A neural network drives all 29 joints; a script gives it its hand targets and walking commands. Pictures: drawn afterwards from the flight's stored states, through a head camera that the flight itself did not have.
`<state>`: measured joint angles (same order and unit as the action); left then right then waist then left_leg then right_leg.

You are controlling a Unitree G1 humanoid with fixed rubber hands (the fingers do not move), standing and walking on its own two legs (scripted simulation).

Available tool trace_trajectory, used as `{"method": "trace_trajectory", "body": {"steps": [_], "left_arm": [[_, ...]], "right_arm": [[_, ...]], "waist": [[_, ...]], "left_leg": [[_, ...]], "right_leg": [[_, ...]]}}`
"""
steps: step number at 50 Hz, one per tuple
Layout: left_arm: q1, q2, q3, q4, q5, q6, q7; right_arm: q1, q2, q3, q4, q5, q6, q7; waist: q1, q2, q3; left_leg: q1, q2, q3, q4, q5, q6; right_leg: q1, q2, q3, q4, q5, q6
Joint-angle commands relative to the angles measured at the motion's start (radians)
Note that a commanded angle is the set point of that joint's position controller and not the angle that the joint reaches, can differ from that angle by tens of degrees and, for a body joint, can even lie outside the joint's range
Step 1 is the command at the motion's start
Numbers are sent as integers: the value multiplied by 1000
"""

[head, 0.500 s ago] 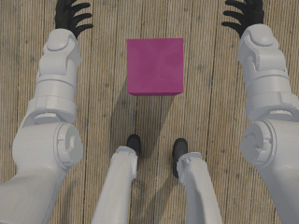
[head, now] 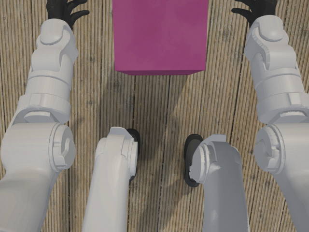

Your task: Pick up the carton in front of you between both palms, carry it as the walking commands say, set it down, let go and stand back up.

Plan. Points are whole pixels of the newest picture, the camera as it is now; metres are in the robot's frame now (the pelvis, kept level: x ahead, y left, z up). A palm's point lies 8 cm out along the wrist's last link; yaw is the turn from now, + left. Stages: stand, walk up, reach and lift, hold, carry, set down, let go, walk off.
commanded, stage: reach and lift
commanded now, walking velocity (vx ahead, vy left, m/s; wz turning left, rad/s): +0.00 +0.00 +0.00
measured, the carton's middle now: (159, 37) +0.54 +0.04 -0.33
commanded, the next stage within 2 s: none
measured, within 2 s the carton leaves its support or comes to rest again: leaves its support in 1.24 s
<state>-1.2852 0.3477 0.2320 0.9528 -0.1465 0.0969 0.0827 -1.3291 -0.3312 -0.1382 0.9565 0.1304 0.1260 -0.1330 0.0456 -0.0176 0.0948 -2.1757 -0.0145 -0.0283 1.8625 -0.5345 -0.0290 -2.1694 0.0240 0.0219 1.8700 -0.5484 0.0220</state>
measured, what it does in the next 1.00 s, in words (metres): lowers itself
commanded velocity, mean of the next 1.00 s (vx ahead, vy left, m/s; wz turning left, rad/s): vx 0.00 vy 0.00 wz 0.00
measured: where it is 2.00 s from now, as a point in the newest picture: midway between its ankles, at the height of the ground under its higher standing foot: (161, 166)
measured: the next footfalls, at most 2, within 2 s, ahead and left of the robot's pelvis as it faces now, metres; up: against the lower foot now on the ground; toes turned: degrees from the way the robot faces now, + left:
none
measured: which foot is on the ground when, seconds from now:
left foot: down 0.00-1.00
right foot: down 0.00-1.00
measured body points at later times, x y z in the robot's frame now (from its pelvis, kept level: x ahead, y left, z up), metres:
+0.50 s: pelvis -0.01 +0.01 -0.09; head +0.37 +0.01 +0.13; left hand +0.55 +0.22 -0.28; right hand +0.56 -0.15 -0.28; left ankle +0.10 +0.13 -0.42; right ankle +0.09 -0.12 -0.42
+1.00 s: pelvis -0.02 +0.00 -0.09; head +0.36 +0.02 +0.14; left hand +0.55 +0.19 -0.27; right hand +0.56 -0.12 -0.27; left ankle +0.10 +0.13 -0.42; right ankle +0.09 -0.12 -0.42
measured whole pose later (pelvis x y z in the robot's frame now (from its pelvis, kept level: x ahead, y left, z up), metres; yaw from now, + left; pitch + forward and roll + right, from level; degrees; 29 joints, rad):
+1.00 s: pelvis -0.02 +0.00 -0.09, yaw -1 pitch +35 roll +0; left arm -1.59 0.34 0.17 1.18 -0.13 0.10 0.10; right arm -1.61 -0.29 -0.15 1.18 0.10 0.10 -0.13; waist 0.05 -0.02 0.45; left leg -2.24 -0.02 -0.02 2.19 -0.56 -0.02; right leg -2.23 0.04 0.03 2.19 -0.57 0.04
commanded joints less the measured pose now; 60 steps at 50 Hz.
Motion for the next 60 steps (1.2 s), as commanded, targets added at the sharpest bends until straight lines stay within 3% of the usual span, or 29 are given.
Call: {"method": "trace_trajectory", "body": {"steps": [1, 6, 12, 16, 18, 20, 25, 33, 42, 43, 45, 46, 48, 51, 56, 60], "left_arm": [[-338, 173, -21, -77, -36, 1, 19], [-434, 174, -41, 59, -42, 0, 19], [-515, 184, -61, 158, -43, -33, 10], [-574, 204, -94, 142, -70, -55, 18], [-592, 210, -98, 111, -86, -61, 20], [-574, 215, -112, 105, -99, -69, 18], [-489, 194, -116, 103, -96, -75, 25], [-464, 128, -112, 155, -66, -71, 13], [-575, 16, -149, 141, -57, -62, 4], [-591, -26, -144, 132, -43, -59, -4], [-691, -313, -203, 118, -37, -44, -67], [-755, -499, -243, 105, -33, -30, -111], [-792, -741, -247, 76, 8, 10, -197], [-774, -880, -237, 23, 28, 57, -277], [-809, -970, -303, -100, -27, 95, -320], [-873, -1048, -415, -315, -109, 114, -305]], "right_arm": [[-378, -132, 24, -89, 45, 2, -9], [-460, -138, 40, 63, 55, 1, 2], [-529, -173, 38, 163, 52, -37, 19], [-581, -204, 63, 144, 85, -63, 17], [-595, -198, 86, 126, 92, -72, 13], [-584, -176, 97, 95, 98, -77, 8], [-513, -142, 102, 48, 109, -83, 0], [-430, -118, 45, 145, 58, -82, 9], [-556, 12, 82, 139, 57, -80, 18], [-569, 51, 77, 136, 39, -76, 23], [-668, 340, 128, 124, 27, -62, 80], [-718, 531, 159, 111, 20, -50, 123], [-743, 767, 158, 91, -15, -17, 207], [-723, 904, 136, 59, -41, 25, 274], [-753, 1014, 202, -64, 8, 56, 291], [-813, 1129, 317, -251, 79, 78, 281]], "waist": [[40, -29, -1272], [41, -25, -1053], [25, -12, -925], [19, 2, -1001], [32, -28, -1019], [28, -48, -1035], [42, -26, -1110], [0, 11, -890], [18, -6, -861], [21, -9, -853], [12, -14, -829], [12, -10, -809], [15, -10, -749], [23, -20, -716], [28, -31, -894], [34, -28, -1329]], "left_leg": [[600, -26, 102, -70, 340, -24], [493, -2, 93, -4, 191, -19], [482, 10, 64, 82, 206, -18], [571, 7, 57, 141, 304, -17], [535, 0, 59, 154, 330, -19], [572, -5, 52, 174, 375, -13], [650, -17, 62, 197, 475, -9], [516, -15, 55, 165, 338, -20], [500, -32, 63, 142, 266, -20], [502, -38, 65, 143, 261, -20], [494, -53, 66, 149, 248, -10], [483, -61, 68, 154, 240, -5], [455, -77, 85, 168, 205, -2], [407, -81, 103, 173, 187, 10], [478, -87, 103, 192, 275, 21], [663, -97, 117, 195, 453, 11]], "right_leg": [[740, 43, -57, -42, 337, 16], [616, 22, -50, 17, 183, 17], [511, 7, -46, 100, 173, 17], [528, 6, -52, 161, 250, 16], [574, 4, -50, 185, 293, 14], [562, 12, -62, 202, 329, 22], [584, 30, -75, 224, 405, 25], [440, 28, -66, 182, 276, 18], [508, 48, -65, 168, 233, 14], [524, 53, -67, 167, 230, 15], [514, 74, -69, 170, 224, 7], [505, 84, -66, 173, 219, 2], [467, 98, -76, 190, 190, -1], [418, 106, -94, 195, 173, -8], [463, 112, -102, 210, 238, -22], [673, 120, -111, 218, 416, -22]]}}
